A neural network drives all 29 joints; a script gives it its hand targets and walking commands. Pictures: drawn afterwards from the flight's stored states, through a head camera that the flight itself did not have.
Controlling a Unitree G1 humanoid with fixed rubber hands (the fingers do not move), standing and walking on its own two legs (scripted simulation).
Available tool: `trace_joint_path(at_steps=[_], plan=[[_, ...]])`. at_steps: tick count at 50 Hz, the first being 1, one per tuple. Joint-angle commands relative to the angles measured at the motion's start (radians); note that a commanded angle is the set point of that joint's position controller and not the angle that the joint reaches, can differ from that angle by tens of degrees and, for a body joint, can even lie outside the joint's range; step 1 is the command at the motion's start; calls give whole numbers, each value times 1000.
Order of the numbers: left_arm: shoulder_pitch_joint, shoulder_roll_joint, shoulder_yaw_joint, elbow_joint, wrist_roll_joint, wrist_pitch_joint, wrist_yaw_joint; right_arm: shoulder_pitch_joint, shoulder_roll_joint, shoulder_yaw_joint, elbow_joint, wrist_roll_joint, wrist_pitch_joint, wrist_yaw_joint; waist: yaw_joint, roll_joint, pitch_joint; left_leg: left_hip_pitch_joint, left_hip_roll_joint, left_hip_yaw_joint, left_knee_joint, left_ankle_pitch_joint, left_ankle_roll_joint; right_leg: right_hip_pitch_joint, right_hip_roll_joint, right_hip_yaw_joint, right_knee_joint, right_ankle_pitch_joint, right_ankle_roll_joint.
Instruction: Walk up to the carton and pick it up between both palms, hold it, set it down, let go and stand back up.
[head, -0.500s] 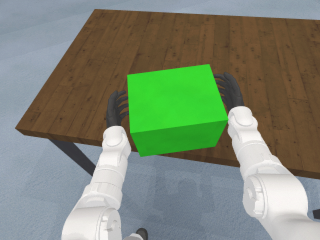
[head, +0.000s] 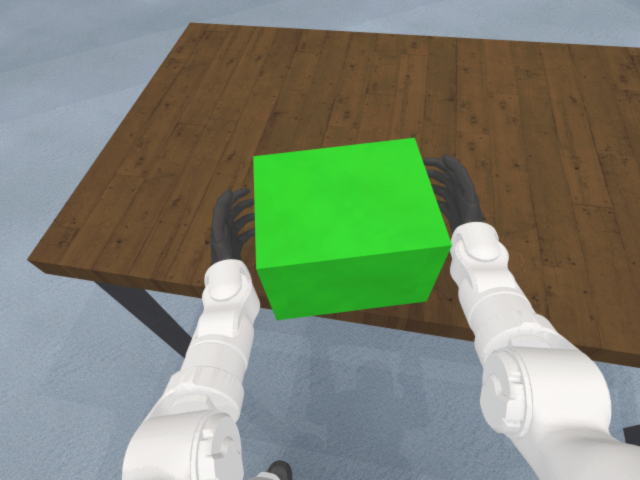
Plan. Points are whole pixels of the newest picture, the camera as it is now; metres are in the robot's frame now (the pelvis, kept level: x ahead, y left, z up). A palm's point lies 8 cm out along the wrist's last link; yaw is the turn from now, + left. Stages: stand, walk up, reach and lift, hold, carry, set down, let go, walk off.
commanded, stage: reach and lift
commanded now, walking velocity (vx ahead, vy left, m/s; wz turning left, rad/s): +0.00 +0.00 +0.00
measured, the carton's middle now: (343, 231) +0.44 +0.05 +0.02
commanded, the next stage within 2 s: none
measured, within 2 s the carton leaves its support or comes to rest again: leaves its support in 0.52 s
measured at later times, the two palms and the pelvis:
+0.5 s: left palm (225, 256) +0.36 +0.19 +0.04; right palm (461, 216) +0.46 -0.10 +0.06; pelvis +0.00 +0.00 +0.00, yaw +0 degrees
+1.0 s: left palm (218, 269) +0.34 +0.20 +0.04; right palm (458, 224) +0.44 -0.09 +0.06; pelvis -0.01 +0.00 +0.00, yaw +0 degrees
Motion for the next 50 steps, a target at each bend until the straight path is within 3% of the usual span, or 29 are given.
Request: trace_joint_path(at_steps=[1, 4, 8, 9, 12, 13, 16, 20, 21, 22, 23, 24, 26, 35, 36, 39, 41, 45, 48, 50], plan=[[-647, -434, -279, 9, 120, -75, -131, -547, 570, 141, -67, -164, -71, 111, -14, -151, -621, 283, -61, 123, -7, 193, 56, 577, -1, -50, -83, 460, 65], [-696, -472, -329, -49, 94, -94, -123, -567, 580, 167, -85, -149, -92, 109, -20, -124, -685, 301, -60, 115, 13, 229, 41, 565, 5, -58, -71, 488, 58], [-678, -488, -336, -42, 84, -106, -128, -593, 598, 208, -137, -150, -123, 92, -14, -151, -726, 275, -64, 119, 12, 247, 45, 623, -5, -53, -63, 572, 73], [-681, -492, -347, -41, 85, -114, -128, -587, 609, 212, -140, -156, -129, 87, -26, -156, -730, 284, -65, 114, 12, 250, 45, 630, -5, -57, -62, 588, 73], [-673, -508, -370, -51, 83, -127, -125, -601, 606, 251, -159, -146, -153, 86, -13, -153, -770, 277, -70, 107, 19, 297, 37, 662, -2, -61, -55, 662, 74], [-673, -502, -367, -25, 86, -126, -126, -603, 596, 243, -163, -154, -157, 82, -27, -146, -779, 281, -71, 103, 19, 279, 37, 658, -2, -61, -59, 636, 67], [-688, -506, -372, -39, 82, -140, -123, -600, 609, 281, -165, -145, -168, 79, -8, -151, -779, 246, -75, 108, 15, 275, 36, 684, -7, -55, -47, 681, 79], [-690, -512, -398, -44, 74, -147, -124, -591, 594, 287, -150, -161, -187, 73, -31, -149, -806, 275, -80, 103, 15, 296, 30, 675, 2, -66, -55, 703, 75], [-657, -506, -397, -17, 76, -150, -128, -585, 599, 307, -152, -155, -192, 71, -20, -168, -795, 249, -81, 101, 9, 280, 38, 701, -3, -56, -55, 719, 79], [-672, -509, -409, -37, 76, -154, -127, -580, 598, 302, -152, -157, -197, 70, -37, -155, -807, 243, -87, 100, 12, 271, 35, 706, -5, -58, -49, 725, 83], [-674, -509, -404, -27, 72, -151, -126, -601, 601, 308, -159, -146, -198, 71, -20, -166, -802, 234, -82, 98, 13, 264, 39, 688, -4, -62, -45, 695, 85], [-676, -520, -411, -37, 73, -155, -126, -602, 592, 305, -154, -154, -205, 70, -36, -162, -814, 245, -82, 94, 14, 277, 36, 683, -1, -62, -47, 716, 81], [-645, -537, -434, -46, 71, -153, -117, -601, 589, 339, -158, -138, -215, 74, -21, -141, -835, 263, -81, 93, 24, 312, 28, 672, 10, -68, -39, 723, 75], [-644, -555, -501, -82, 47, -144, -116, -569, 586, 377, -173, -117, -220, 66, -51, -114, -857, 287, -88, 81, 27, 334, 20, 669, 17, -65, -40, 768, 73], [-641, -564, -504, -84, 45, -148, -114, -588, 593, 393, -200, -108, -228, 68, -38, -111, -874, 296, -91, 79, 30, 336, 18, 669, 20, -59, -46, 747, 73], [-626, -561, -512, -87, 45, -140, -113, -566, 596, 407, -211, -103, -221, 62, -37, -115, -869, 313, -86, 75, 32, 346, 21, 670, 21, -62, -51, 751, 73], [-634, -568, -534, -113, 28, -140, -112, -554, 599, 404, -207, -100, -217, 60, -56, -110, -891, 316, -88, 70, 31, 346, 20, 652, 27, -62, -47, 754, 75], [-650, -567, -552, -145, 19, -121, -105, -569, 601, 427, -249, -72, -200, 65, -46, -111, -876, 323, -91, 63, 29, 314, 26, 629, 32, -62, -54, 658, 76], [-667, -583, -595, -205, -6, -110, -95, -571, 611, 457, -258, -43, -187, 68, -49, -81, -895, 346, -90, 62, 38, 317, 18, 585, 38, -63, -52, 623, 72], [-680, -573, -600, -205, -16, -90, -94, -576, 625, 468, -298, -26, -165, 67, -48, -105, -871, 339, -93, 61, 34, 289, 30, 601, 32, -52, -67, 586, 79]])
